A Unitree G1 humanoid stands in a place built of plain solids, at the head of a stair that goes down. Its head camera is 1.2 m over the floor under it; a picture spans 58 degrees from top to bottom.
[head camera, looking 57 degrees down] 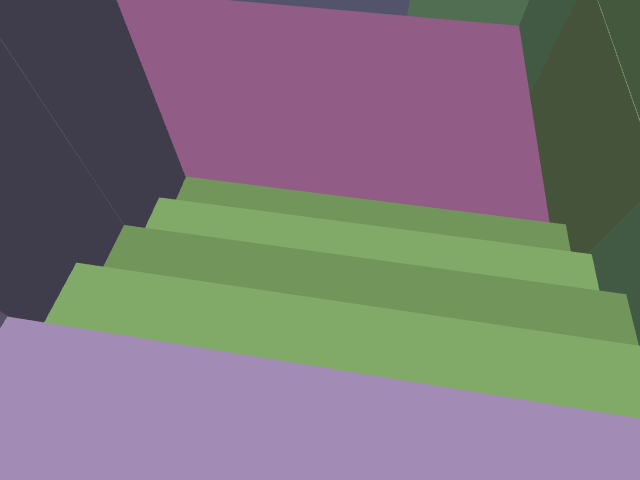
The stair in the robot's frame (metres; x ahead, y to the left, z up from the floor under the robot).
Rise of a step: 0.16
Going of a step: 0.28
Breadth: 2.05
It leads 9 degrees to the right of straight ahead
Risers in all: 5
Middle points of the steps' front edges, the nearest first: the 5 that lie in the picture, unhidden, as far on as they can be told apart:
0.35 -0.08 0.00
0.62 -0.13 -0.16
0.90 -0.17 -0.32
1.18 -0.22 -0.48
1.45 -0.26 -0.63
